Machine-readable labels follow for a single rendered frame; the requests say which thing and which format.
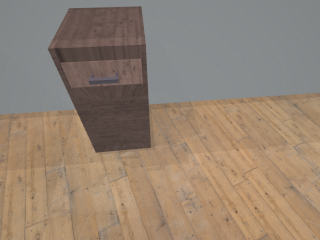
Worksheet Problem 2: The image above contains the cabinet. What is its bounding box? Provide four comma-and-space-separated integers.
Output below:
48, 6, 151, 153

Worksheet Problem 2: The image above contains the handle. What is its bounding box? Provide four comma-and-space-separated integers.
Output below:
88, 73, 119, 85

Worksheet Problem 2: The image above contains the drawer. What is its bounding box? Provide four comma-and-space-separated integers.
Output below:
60, 58, 143, 88

